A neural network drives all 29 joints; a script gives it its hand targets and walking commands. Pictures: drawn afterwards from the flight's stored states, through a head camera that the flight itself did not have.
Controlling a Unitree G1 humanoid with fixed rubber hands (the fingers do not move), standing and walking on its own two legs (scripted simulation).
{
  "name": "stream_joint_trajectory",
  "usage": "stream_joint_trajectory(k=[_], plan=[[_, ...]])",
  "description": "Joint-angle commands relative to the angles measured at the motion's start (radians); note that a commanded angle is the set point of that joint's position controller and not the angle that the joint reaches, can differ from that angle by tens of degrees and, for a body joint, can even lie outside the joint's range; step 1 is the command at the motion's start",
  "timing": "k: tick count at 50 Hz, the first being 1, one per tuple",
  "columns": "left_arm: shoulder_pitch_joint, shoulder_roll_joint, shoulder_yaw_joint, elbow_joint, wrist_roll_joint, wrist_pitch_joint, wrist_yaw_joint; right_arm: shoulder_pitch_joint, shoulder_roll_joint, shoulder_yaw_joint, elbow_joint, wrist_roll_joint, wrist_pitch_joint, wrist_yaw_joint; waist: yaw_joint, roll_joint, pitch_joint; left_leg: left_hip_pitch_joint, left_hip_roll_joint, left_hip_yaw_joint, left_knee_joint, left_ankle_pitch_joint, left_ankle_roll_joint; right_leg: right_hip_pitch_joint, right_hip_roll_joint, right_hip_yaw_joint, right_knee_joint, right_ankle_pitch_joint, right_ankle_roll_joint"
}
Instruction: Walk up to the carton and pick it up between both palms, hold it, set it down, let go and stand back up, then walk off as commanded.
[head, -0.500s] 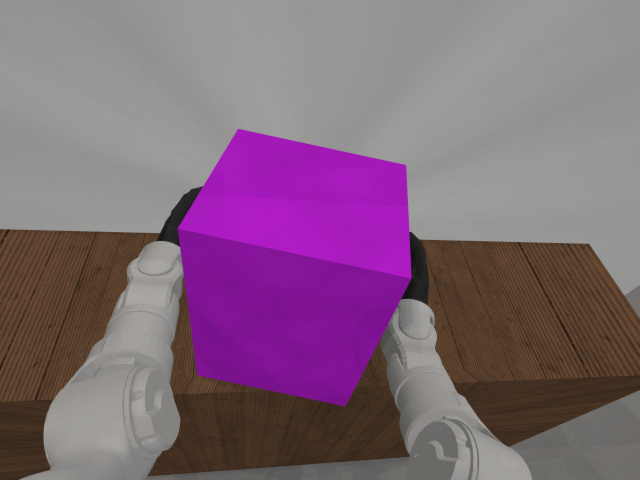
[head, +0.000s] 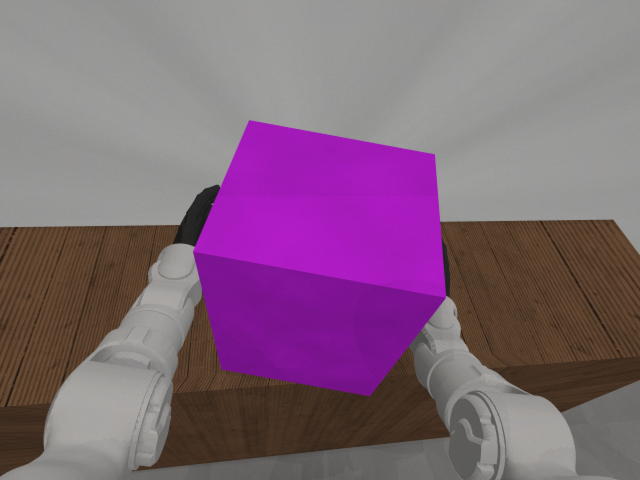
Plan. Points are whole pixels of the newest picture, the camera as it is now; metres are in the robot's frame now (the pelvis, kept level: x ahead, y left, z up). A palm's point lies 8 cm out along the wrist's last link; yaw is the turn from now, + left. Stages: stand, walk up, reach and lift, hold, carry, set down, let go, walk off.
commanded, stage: set down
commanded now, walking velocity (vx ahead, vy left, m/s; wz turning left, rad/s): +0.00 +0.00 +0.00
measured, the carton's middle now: (316, 273) +0.39 -0.05 +0.03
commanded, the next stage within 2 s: none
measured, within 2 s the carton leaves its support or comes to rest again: neither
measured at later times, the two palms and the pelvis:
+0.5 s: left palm (163, 227) +0.44 +0.14 +0.08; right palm (464, 262) +0.35 -0.22 +0.08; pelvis -0.02 +0.00 -0.01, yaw +0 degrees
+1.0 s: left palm (149, 191) +0.45 +0.15 +0.13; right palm (480, 224) +0.37 -0.23 +0.13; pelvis -0.02 +0.00 -0.01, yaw +0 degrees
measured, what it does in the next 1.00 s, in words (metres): stands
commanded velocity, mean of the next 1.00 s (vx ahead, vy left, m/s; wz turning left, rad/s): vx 0.00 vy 0.00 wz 0.00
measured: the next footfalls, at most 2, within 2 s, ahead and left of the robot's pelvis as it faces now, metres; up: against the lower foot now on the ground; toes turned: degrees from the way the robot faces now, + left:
none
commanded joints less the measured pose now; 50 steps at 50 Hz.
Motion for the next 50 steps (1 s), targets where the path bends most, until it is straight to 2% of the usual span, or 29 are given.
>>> stream_joint_trajectory(k=[1,3,5,6,7,10,11,12,14,17,18,20,21,23,26,27,29,32,34,36,37,38,39,40,41,45,46,48,50], plan=[[-0.6,0.16,-0.061,0.119,-0.078,-0.083,0.004,-0.462,-0.208,0.077,-0.131,0.099,-0.002,0.035,-0.068,0.12,-0.642,0.505,0.007,0.008,0.067,0.57,-0.112,-0.126,0.056,-0.121,0.065,0.379,-0.061],[-0.616,0.146,-0.111,0.206,-0.09,-0.084,-0.012,-0.471,-0.206,0.07,-0.016,0.106,0.031,0.035,-0.103,0.132,-0.488,0.461,0.015,0.001,0.03,0.417,-0.105,-0.176,0.047,-0.127,0.05,0.236,-0.071],[-0.701,0.201,-0.136,0.018,-0.125,-0.098,-0.005,-0.496,-0.25,0.07,-0.123,0.123,0.043,0.035,-0.1,0.184,-0.616,0.514,0.007,0.009,0.035,0.443,-0.122,-0.135,0.049,-0.128,0.079,0.281,-0.069],[-0.747,0.196,-0.168,-0.04,-0.147,-0.102,0.008,-0.51,-0.273,0.037,-0.124,0.119,0.049,0.035,-0.134,0.229,-0.684,0.582,0.018,-0.016,0.066,0.5,-0.141,-0.172,0.053,-0.136,0.097,0.305,-0.072],[-0.732,0.15,-0.221,0.025,-0.186,-0.089,0.002,-0.532,-0.288,0.053,-0.106,0.129,0.062,0.042,-0.147,0.243,-0.63,0.566,0.024,-0.035,0.063,0.473,-0.155,-0.237,0.055,-0.143,0.095,0.258,-0.08],[-0.728,0.178,-0.204,0.121,-0.202,-0.075,-0.009,-0.57,-0.276,0.077,-0.098,0.135,0.108,0.059,-0.13,0.2,-0.578,0.541,0.035,-0.045,0.054,0.426,-0.145,-0.246,0.054,-0.137,0.091,0.189,-0.077],[-0.758,0.205,-0.214,0.028,-0.223,-0.076,-0.004,-0.588,-0.308,0.067,-0.128,0.146,0.113,0.065,-0.117,0.233,-0.642,0.567,0.032,-0.043,0.05,0.412,-0.147,-0.255,0.046,-0.143,0.086,0.191,-0.087],[-0.782,0.202,-0.232,-0.007,-0.216,-0.066,-0.003,-0.578,-0.323,0.051,-0.123,0.139,0.119,0.06,-0.158,0.238,-0.651,0.596,0.033,-0.047,0.049,0.466,-0.154,-0.245,0.051,-0.148,0.108,0.238,-0.081],[-0.743,0.192,-0.238,0.077,-0.235,-0.063,-0.006,-0.583,-0.295,0.051,-0.116,0.133,0.132,0.066,-0.15,0.215,-0.638,0.568,0.03,-0.046,0.049,0.421,-0.156,-0.256,0.05,-0.153,0.103,0.198,-0.078],[-0.808,0.191,-0.287,-0.02,-0.274,-0.05,-0.004,-0.61,-0.326,0.045,-0.127,0.141,0.164,0.078,-0.176,0.261,-0.687,0.62,0.033,-0.073,0.057,0.448,-0.164,-0.253,0.054,-0.136,0.107,0.236,-0.083],[-0.787,0.205,-0.27,0.019,-0.28,-0.047,-0.011,-0.63,-0.321,0.067,-0.169,0.137,0.179,0.078,-0.159,0.204,-0.678,0.587,0.029,-0.048,0.066,0.444,-0.147,-0.222,0.049,-0.144,0.118,0.232,-0.074],[-0.804,0.261,-0.23,0.004,-0.252,-0.031,-0.023,-0.635,-0.336,0.062,-0.191,0.148,0.184,0.067,-0.152,0.205,-0.687,0.603,0.019,-0.025,0.054,0.484,-0.139,-0.192,0.046,-0.138,0.098,0.274,-0.072],[-0.751,0.272,-0.214,0.158,-0.242,-0.018,-0.023,-0.625,-0.311,0.102,-0.144,0.172,0.205,0.069,-0.13,0.162,-0.582,0.544,0.013,-0.015,0.051,0.403,-0.123,-0.185,0.039,-0.125,0.09,0.222,-0.06],[-0.806,0.262,-0.237,-0.021,-0.261,-0.018,-0.02,-0.67,-0.333,0.101,-0.232,0.178,0.214,0.07,-0.118,0.211,-0.693,0.61,0.008,-0.004,0.05,0.445,-0.133,-0.154,0.049,-0.13,0.089,0.27,-0.067],[-0.816,0.29,-0.24,0.107,-0.262,0.009,-0.027,-0.676,-0.296,0.143,-0.166,0.202,0.264,0.073,-0.125,0.159,-0.555,0.533,0.007,-0.018,0.025,0.325,-0.116,-0.14,0.041,-0.125,0.095,0.185,-0.058],[-0.836,0.301,-0.25,0.0,-0.289,0.003,-0.03,-0.691,-0.32,0.12,-0.278,0.195,0.253,0.071,-0.137,0.152,-0.657,0.574,-0.007,-0.004,0.03,0.382,-0.104,-0.092,0.042,-0.134,0.085,0.264,-0.05],[-0.8,0.29,-0.244,0.082,-0.286,0.026,-0.047,-0.679,-0.304,0.162,-0.238,0.211,0.284,0.061,-0.15,0.121,-0.603,0.563,-0.006,-0.002,0.033,0.395,-0.097,-0.097,0.038,-0.116,0.099,0.292,-0.038],[-0.836,0.325,-0.232,-0.017,-0.287,0.042,-0.041,-0.719,-0.327,0.144,-0.337,0.228,0.307,0.051,-0.134,0.175,-0.64,0.587,-0.012,0.014,0.01,0.358,-0.089,-0.084,0.04,-0.119,0.085,0.277,-0.036],[-0.887,0.287,-0.263,-0.063,-0.294,0.059,-0.03,-0.712,-0.351,0.121,-0.265,0.218,0.324,0.051,-0.154,0.232,-0.651,0.668,0.003,-0.009,0.019,0.415,-0.113,-0.153,0.045,-0.141,0.075,0.26,-0.054],[-0.916,0.302,-0.269,-0.104,-0.307,0.088,-0.023,-0.74,-0.367,0.127,-0.326,0.236,0.339,0.051,-0.147,0.223,-0.689,0.709,0.009,-0.025,0.015,0.436,-0.127,-0.158,0.058,-0.142,0.072,0.277,-0.05],[-0.881,0.317,-0.246,0.027,-0.309,0.101,-0.029,-0.747,-0.33,0.138,-0.295,0.226,0.352,0.049,-0.144,0.155,-0.634,0.667,0.017,-0.015,0.021,0.432,-0.108,-0.171,0.045,-0.138,0.061,0.266,-0.047],[-0.907,0.322,-0.23,0.013,-0.295,0.1,-0.038,-0.751,-0.35,0.145,-0.309,0.232,0.35,0.047,-0.145,0.167,-0.629,0.645,0.0,0.001,0.009,0.414,-0.095,-0.113,0.043,-0.125,0.062,0.267,-0.046],[-0.875,0.334,-0.226,-0.085,-0.301,0.11,-0.031,-0.717,-0.353,0.156,-0.369,0.254,0.355,0.04,-0.137,0.177,-0.708,0.7,-0.005,0.003,0.027,0.478,-0.103,-0.071,0.051,-0.116,0.074,0.359,-0.038],[-0.859,0.327,-0.243,-0.02,-0.305,0.108,-0.039,-0.698,-0.331,0.158,-0.318,0.248,0.358,0.035,-0.153,0.179,-0.68,0.666,-0.009,-0.004,0.031,0.471,-0.097,-0.078,0.046,-0.123,0.072,0.351,-0.041],[-0.908,0.328,-0.239,-0.164,-0.315,0.125,-0.036,-0.736,-0.385,0.137,-0.375,0.253,0.362,0.033,-0.166,0.199,-0.739,0.741,-0.004,0.001,0.018,0.551,-0.116,-0.061,0.057,-0.129,0.062,0.393,-0.041],[-0.849,0.348,-0.165,-0.227,-0.26,0.172,-0.041,-0.677,-0.351,0.174,-0.419,0.275,0.379,0.016,-0.126,0.18,-0.733,0.833,-0.004,0.0,0.041,0.683,-0.114,-0.04,0.073,-0.124,0.057,0.453,-0.026],[-0.901,0.326,-0.195,-0.163,-0.265,0.172,-0.047,-0.689,-0.325,0.169,-0.346,0.272,0.387,0.019,-0.14,0.236,-0.698,0.782,-0.007,0.002,0.032,0.626,-0.129,-0.073,0.068,-0.125,0.05,0.388,-0.034],[-0.805,0.363,-0.143,-0.289,-0.249,0.196,-0.045,-0.641,-0.331,0.232,-0.46,0.31,0.391,0.012,-0.085,0.178,-0.728,0.801,-0.009,0.01,0.031,0.69,-0.107,0.008,0.068,-0.115,0.048,0.492,-0.028],[-0.869,0.345,-0.151,-0.208,-0.26,0.225,-0.049,-0.724,-0.366,0.183,-0.445,0.305,0.421,0.009,-0.124,0.187,-0.685,0.786,0.0,0.013,0.025,0.67,-0.117,-0.029,0.076,-0.114,0.04,0.461,-0.029]])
